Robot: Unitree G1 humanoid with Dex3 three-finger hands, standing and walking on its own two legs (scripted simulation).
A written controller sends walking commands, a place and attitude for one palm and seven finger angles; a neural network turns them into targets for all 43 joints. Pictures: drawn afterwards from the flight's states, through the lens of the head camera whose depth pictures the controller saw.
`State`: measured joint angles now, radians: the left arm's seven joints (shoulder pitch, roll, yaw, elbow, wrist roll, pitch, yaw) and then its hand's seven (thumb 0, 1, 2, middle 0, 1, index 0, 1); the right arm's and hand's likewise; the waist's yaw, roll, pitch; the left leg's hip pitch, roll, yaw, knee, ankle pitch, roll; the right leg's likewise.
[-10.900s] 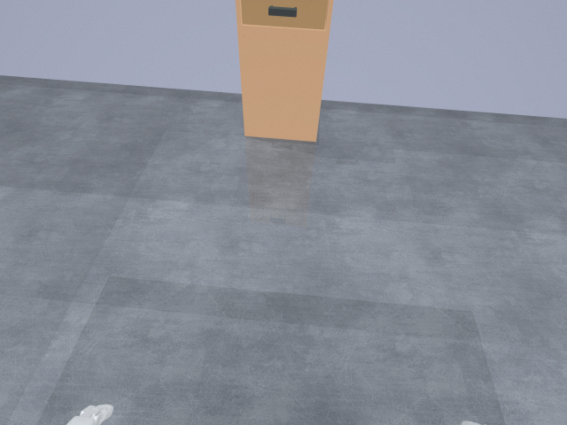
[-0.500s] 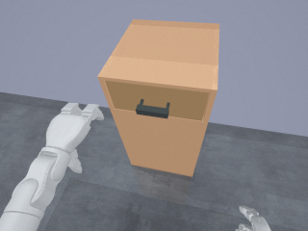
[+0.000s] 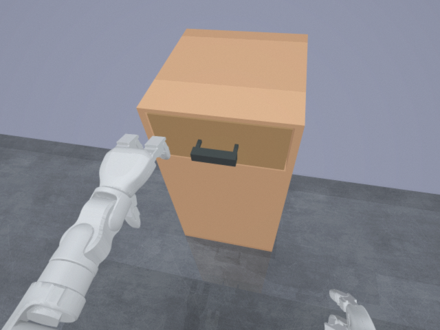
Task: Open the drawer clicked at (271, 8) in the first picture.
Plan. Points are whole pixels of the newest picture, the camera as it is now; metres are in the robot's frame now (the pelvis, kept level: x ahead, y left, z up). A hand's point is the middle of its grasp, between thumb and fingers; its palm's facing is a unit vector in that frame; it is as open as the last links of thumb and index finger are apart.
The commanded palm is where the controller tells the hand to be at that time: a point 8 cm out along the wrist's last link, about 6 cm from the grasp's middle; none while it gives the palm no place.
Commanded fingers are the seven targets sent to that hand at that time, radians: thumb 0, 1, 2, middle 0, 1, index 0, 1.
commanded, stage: move the hooked fingers above the handle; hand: left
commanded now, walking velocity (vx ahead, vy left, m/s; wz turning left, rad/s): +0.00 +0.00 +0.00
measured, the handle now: (215, 150) +0.55 +0.08 -0.06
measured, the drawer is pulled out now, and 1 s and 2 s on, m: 0.00 0.00 0.00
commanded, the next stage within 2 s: none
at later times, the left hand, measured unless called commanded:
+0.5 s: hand (172, 166) +0.42 +0.15 +0.04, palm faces +0.00 -0.01 -1.00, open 13.8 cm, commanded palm +0.41 +0.16 +0.09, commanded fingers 0.00 -0.50 0.30 -0.30 -1.20 -0.30 -1.20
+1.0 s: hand (200, 151) +0.49 +0.11 +0.01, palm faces -0.02 -0.01 -1.00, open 13.8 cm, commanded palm +0.47 +0.11 +0.06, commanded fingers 0.00 -0.50 0.30 -0.30 -1.20 -0.30 -1.20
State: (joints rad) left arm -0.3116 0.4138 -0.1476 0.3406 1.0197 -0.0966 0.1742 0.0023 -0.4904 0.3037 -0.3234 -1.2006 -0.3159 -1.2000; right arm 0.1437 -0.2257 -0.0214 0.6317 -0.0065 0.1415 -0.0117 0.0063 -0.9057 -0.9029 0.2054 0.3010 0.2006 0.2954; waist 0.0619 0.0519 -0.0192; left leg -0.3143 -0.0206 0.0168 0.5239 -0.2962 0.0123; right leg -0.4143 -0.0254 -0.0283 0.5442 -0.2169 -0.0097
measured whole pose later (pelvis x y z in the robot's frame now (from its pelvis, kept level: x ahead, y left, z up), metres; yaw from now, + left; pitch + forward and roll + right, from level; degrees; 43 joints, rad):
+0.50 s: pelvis +0.00 -0.01 +0.00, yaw -1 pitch +9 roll +1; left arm -0.56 0.34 -0.18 0.72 1.07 -0.04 0.29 0.00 -0.49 0.30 -0.32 -1.20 -0.32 -1.20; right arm 0.22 -0.25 -0.06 0.68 0.00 0.14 -0.03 0.01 -0.91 -0.90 0.20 0.30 0.20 0.30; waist -0.01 0.05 -0.05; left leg -0.40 -0.01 0.03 0.56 -0.31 0.00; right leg -0.52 -0.01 -0.02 0.59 -0.23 -0.02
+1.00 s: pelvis +0.01 +0.00 -0.02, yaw -1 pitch +16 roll +1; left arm -0.86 0.28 -0.19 1.05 1.09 0.02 0.38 0.00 -0.49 0.30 -0.32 -1.20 -0.31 -1.20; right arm 0.30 -0.24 -0.07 0.71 -0.03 0.12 -0.01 0.00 -0.91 -0.90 0.20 0.30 0.20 0.30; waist -0.10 0.05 -0.10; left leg -0.59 -0.01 0.04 0.67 -0.36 0.01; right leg -0.69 -0.01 -0.01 0.67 -0.26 -0.01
